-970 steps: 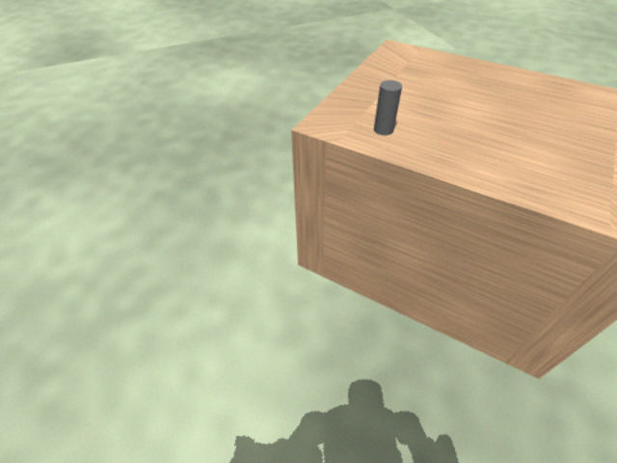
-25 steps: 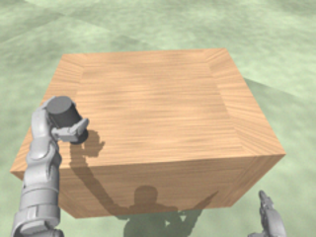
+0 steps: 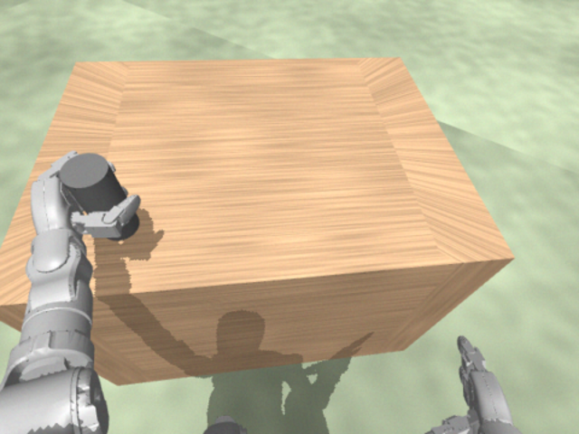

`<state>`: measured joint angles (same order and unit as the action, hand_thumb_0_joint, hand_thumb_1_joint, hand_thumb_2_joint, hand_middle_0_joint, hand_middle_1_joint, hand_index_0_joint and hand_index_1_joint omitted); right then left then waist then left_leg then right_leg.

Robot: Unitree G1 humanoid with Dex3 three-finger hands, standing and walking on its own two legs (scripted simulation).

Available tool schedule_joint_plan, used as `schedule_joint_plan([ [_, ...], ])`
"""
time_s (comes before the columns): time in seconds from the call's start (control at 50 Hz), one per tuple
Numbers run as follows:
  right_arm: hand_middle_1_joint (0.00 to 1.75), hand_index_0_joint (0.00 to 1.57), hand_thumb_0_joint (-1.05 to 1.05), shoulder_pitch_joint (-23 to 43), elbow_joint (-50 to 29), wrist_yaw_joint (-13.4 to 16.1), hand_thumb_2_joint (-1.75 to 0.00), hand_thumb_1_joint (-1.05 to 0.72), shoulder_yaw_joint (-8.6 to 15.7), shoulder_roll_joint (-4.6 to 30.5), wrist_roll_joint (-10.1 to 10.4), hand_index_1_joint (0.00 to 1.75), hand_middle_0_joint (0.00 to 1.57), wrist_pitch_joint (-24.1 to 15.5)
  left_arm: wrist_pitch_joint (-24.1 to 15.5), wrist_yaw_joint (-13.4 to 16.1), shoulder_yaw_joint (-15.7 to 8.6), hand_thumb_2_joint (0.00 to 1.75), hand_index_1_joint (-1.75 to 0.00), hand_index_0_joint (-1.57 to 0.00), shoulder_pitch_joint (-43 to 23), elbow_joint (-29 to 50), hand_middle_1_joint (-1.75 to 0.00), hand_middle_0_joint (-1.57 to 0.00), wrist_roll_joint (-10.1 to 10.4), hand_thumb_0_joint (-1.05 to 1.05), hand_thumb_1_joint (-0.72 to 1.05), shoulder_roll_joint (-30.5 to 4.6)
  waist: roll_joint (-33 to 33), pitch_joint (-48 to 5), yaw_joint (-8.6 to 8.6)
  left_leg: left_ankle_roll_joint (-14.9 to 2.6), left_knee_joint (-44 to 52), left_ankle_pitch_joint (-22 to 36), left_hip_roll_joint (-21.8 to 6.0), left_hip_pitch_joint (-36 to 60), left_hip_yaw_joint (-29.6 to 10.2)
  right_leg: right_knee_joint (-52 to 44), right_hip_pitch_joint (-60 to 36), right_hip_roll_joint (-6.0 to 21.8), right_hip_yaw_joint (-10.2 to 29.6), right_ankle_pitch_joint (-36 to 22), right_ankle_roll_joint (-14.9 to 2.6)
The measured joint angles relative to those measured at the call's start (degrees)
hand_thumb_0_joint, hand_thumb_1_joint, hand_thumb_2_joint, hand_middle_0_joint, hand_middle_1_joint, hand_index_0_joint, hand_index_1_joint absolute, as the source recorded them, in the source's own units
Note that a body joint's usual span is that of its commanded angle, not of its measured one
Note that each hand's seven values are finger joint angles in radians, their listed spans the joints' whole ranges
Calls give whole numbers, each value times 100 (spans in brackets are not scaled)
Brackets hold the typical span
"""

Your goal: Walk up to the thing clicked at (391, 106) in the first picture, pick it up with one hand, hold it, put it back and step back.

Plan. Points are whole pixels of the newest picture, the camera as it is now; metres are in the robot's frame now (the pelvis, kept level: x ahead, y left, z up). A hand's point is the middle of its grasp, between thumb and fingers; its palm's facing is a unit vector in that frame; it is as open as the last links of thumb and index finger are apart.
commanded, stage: crouch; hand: left
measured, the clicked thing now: (104, 200) +0.43 +0.25 +0.07
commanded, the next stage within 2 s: lower in 0.30 s
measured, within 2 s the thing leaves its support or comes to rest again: rests again in 1.22 s
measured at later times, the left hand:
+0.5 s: hand (106, 192) +0.46 +0.26 +0.05, palm faces +0.29 -0.96 +0.00, open 8.4 cm
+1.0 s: hand (116, 208) +0.47 +0.27 +0.00, palm faces +0.28 -0.96 +0.00, open 8.4 cm
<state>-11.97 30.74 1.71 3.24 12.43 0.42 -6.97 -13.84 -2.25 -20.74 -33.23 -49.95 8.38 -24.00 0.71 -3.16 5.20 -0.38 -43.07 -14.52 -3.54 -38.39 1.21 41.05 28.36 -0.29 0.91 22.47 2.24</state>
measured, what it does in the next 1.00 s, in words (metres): stands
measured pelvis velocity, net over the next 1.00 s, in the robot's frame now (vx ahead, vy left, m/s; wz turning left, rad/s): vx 0.01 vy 0.00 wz -0.01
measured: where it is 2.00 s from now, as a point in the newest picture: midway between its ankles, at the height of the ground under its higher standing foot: outside the picture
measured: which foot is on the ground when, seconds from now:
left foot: down 0.00-1.00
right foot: down 0.00-1.00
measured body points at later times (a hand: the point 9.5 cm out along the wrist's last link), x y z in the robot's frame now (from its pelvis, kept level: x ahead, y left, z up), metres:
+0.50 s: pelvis +0.01 +0.00 -0.02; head +0.09 +0.04 +0.42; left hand +0.44 +0.31 +0.05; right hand +0.17 -0.25 -0.07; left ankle +0.07 +0.11 -0.71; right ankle -0.02 -0.15 -0.71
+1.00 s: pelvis +0.01 +0.00 -0.04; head +0.12 +0.05 +0.39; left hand +0.45 +0.32 +0.00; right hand +0.17 -0.25 -0.07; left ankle +0.07 +0.11 -0.71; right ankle -0.02 -0.15 -0.71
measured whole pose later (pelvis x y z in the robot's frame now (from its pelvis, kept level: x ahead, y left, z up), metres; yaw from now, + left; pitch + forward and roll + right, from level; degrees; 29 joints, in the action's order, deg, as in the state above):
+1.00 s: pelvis +0.01 +0.00 -0.04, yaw -1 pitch +19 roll -5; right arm -18.0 11.0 -1.8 1.1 12.8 -2.0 -1.2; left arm -23.8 -5.2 -26.7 -37.8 -59.4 6.0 -29.8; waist 0.9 -6.8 9.6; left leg -0.4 -59.2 -21.5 -4.7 -57.4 -1.2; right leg 55.4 45.6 -1.7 -0.6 29.3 2.2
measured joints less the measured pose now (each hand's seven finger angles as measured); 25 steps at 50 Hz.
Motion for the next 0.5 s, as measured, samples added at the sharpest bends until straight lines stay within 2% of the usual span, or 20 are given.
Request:
schedule_joint_plan([
  [0.1,5,6,-1,-32,-145,-28,-5,52,5,8,-20,5,6,18,-185,-21,-21,112,-123,-88,-192,-182,-118,-79,-14,-6,-31,-84,-12,-79,44,-16,-230,-94,-11,-291,-24,181,257,-13,-14,75,15],
  [0.5,5,6,-1,-397,-1052,-154,-5,52,-197,-67,-83,5,6,274,-422,-124,-282,112,-122,-88,-346,-523,-117,-80,-77,-6,-31,-291,-30,-275,166,-15,-783,-394,-56,-900,-83,666,812,-60,-46,360,16],
])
